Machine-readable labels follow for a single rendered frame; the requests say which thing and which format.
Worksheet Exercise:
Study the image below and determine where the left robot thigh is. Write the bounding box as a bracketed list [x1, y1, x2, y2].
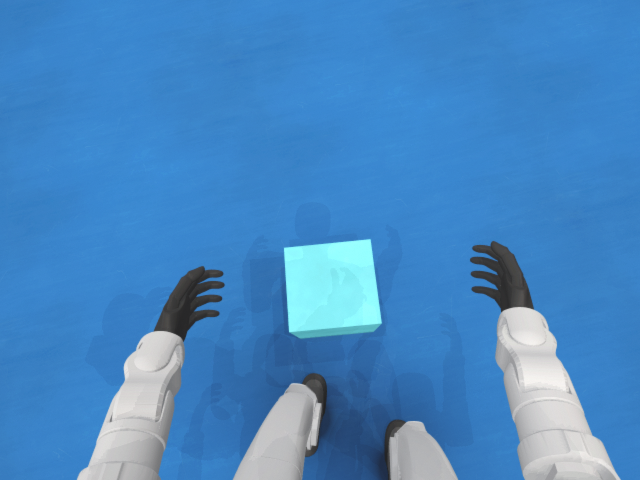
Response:
[233, 392, 322, 480]

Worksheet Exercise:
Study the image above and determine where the robot left forearm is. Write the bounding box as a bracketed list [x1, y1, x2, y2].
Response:
[77, 331, 185, 480]

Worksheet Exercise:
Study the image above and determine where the carton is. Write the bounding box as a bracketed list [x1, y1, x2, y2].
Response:
[284, 239, 382, 339]

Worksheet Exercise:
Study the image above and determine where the robot right shin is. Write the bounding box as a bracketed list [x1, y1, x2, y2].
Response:
[397, 421, 427, 434]

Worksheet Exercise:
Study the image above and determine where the robot right forearm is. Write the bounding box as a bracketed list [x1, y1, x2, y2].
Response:
[495, 307, 621, 480]

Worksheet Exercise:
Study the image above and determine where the right robot hand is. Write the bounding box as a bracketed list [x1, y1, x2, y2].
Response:
[470, 241, 534, 312]

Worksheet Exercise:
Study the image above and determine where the left robot hand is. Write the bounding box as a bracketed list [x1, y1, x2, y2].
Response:
[153, 266, 225, 342]

